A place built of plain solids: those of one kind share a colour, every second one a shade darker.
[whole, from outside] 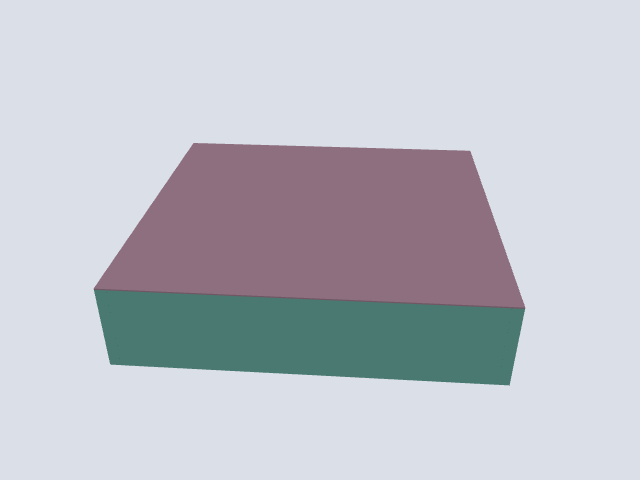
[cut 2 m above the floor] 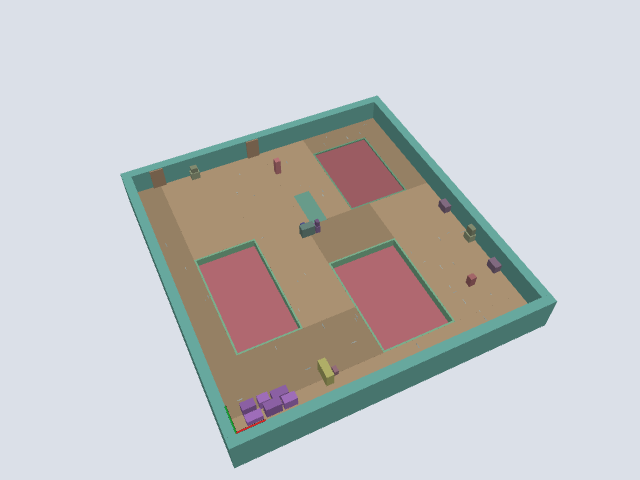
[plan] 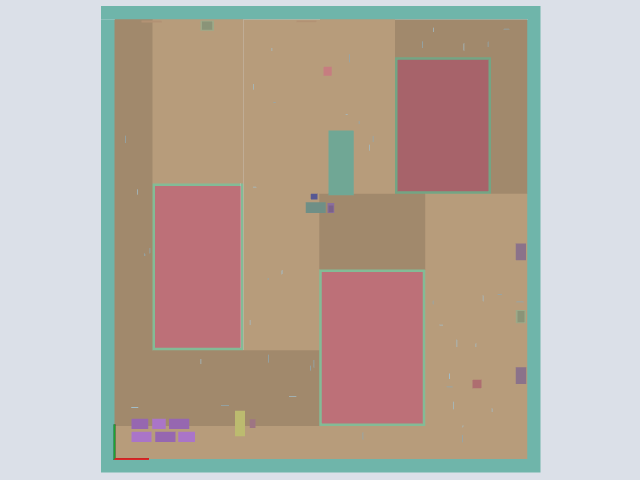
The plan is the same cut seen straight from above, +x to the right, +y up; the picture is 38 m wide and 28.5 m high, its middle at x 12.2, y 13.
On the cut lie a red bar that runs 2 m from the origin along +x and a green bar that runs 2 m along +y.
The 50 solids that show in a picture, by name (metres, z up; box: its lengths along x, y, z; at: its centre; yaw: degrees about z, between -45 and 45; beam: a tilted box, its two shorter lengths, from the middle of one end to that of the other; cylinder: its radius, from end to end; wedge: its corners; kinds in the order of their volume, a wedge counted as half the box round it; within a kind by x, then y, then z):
{
 "floor_deck_1": {"box": [2.25, 19.65, 1.3], "at": [1.12, 16.27, -0.65]},
 "floor_deck_2": {"box": [5.4, 9.75, 1.3], "at": [4.95, 21.23, -0.65]},
 "floor_deck_3": {"box": [12.15, 4.5, 1.3], "at": [6.08, 4.2, -0.65]},
 "floor_deck_4": {"box": [4.5, 19.65, 1.3], "at": [9.9, 16.27, -0.65]},
 "floor_deck_5": {"box": [24.5, 1.95, 1.3], "at": [12.25, 0.97, -0.65]},
 "floor_deck_6": {"box": [4.5, 10.35, 1.3], "at": [14.4, 20.93, -0.65]},
 "floor_deck_7": {"box": [6.3, 4.5, 1.3], "at": [15.3, 13.5, -0.65]},
 "floor_deck_8": {"box": [5.7, 2.25, 1.3], "at": [19.5, 24.98, -0.65]},
 "floor_deck_9": {"box": [6.05, 13.8, 1.3], "at": [21.48, 8.85, -0.65]},
 "floor_deck_10": {"box": [2.15, 10.35, 1.3], "at": [23.43, 20.93, -0.65]},
 "wall_1": {"box": [0.8, 26.1, 6.48], "at": [-0.4, 13.05, 1.94]},
 "wall_2": {"box": [26.1, 0.8, 6.48], "at": [12.25, -0.4, 1.94]},
 "wall_3": {"box": [26.1, 0.8, 6.48], "at": [12.25, 26.5, 1.94]},
 "wall_4": {"box": [0.8, 26.1, 6.48], "at": [24.9, 13.05, 1.94]},
 "floor_lift_1": {"box": [5.1, 9.6, 0.58], "at": [4.95, 11.4, -1.01]},
 "floor_lift_2": {"box": [6.0, 9.0, 0.55], "at": [15.3, 6.6, -1.03]},
 "floor_lift_3": {"box": [5.4, 7.8, 1.16], "at": [19.5, 19.8, -0.72]},
 "ceil_1": {"box": [26.1, 27.7, 0.1], "at": [12.25, 13.05, 5.13]},
 "floor_trim_1": {"box": [0.15, 9.6, 1.3], "at": [2.33, 11.4, -0.65]},
 "floor_trim_2": {"box": [5.25, 0.15, 1.3], "at": [4.88, 16.27, -0.65]},
 "floor_trim_3": {"box": [5.4, 0.15, 1.3], "at": [4.95, 6.53, -0.65]},
 "floor_trim_4": {"box": [0.15, 9.75, 1.3], "at": [7.58, 11.47, -0.65]},
 "floor_trim_5": {"box": [0.15, 9.0, 1.3], "at": [12.22, 6.6, -0.65]},
 "floor_trim_6": {"box": [6.15, 0.15, 1.3], "at": [15.23, 11.18, -0.65]},
 "floor_trim_7": {"box": [6.3, 0.15, 1.3], "at": [15.3, 2.02, -0.65]},
 "floor_trim_8": {"box": [0.15, 7.8, 1.3], "at": [16.73, 19.8, -0.65]},
 "floor_trim_9": {"box": [0.15, 9.15, 1.3], "at": [18.38, 6.67, -0.65]},
 "floor_trim_10": {"box": [5.55, 0.15, 1.3], "at": [19.43, 23.77, -0.65]},
 "floor_trim_11": {"box": [5.7, 0.15, 1.3], "at": [19.5, 15.82, -0.65]},
 "floor_trim_12": {"box": [0.15, 7.95, 1.3], "at": [22.27, 19.87, -0.65]},
 "case_cases_1": {"box": [1.0, 0.62, 0.92], "at": [1.5, 2.08, 0.46]},
 "case_cases_2": {"box": [1.2, 0.62, 0.56], "at": [1.6, 1.31, 0.28]},
 "case_cases_3": {"box": [0.8, 0.62, 0.92], "at": [2.64, 2.08, 0.46]},
 "case_cases_4": {"box": [1.2, 0.62, 1.1], "at": [3.02, 1.31, 0.55]},
 "case_cases_5": {"box": [1.2, 0.62, 0.74], "at": [3.84, 2.08, 0.37]},
 "case_cases_6": {"box": [1.0, 0.62, 0.92], "at": [4.28, 1.31, 0.46]},
 "piano_piano_1": {"box": [0.6, 1.52, 1.26], "at": [7.45, 2.1, 0.63]},
 "stack_wall_1": {"box": [0.8, 0.62, 0.74], "at": [5.5, 25.73, 0.37]},
 "stack_wall_2": {"box": [0.6, 0.5, 0.5], "at": [5.5, 25.73, 0.99]},
 "stack_wall_3": {"box": [0.62, 0.8, 0.74], "at": [24.13, 8.45, 0.37]},
 "stack_wall_4": {"box": [0.42, 0.68, 0.74], "at": [24.13, 8.45, 1.11]},
 "case_wall_1": {"box": [0.62, 1.0, 0.74], "at": [24.13, 4.95, 0.37]},
 "case_wall_2": {"box": [0.62, 1.0, 0.74], "at": [24.13, 12.3, 0.37]},
 "desk_desk_1": {"box": [1.2, 0.65, 1.04], "at": [11.95, 14.93, 0.52]},
 "scenery_1": {"box": [1.2, 0.12, 2.6], "at": [2.2, 25.98, 1.3]},
 "scenery_2": {"box": [1.2, 0.12, 2.8], "at": [11.4, 25.98, 1.4]},
 "chairs_stray_1": {"box": [0.5, 0.54, 1.52], "at": [12.65, 23.02, 0.76]},
 "chairs_stray_2": {"box": [0.54, 0.5, 0.96], "at": [21.52, 4.45, 0.48]},
 "vinyl_1": {"box": [1.5, 3.85, 0.05], "at": [13.46, 17.59, -0.02]},
 "stool_piano_1": {"box": [0.34, 0.52, 0.48], "at": [8.2, 2.1, 0.24]}
}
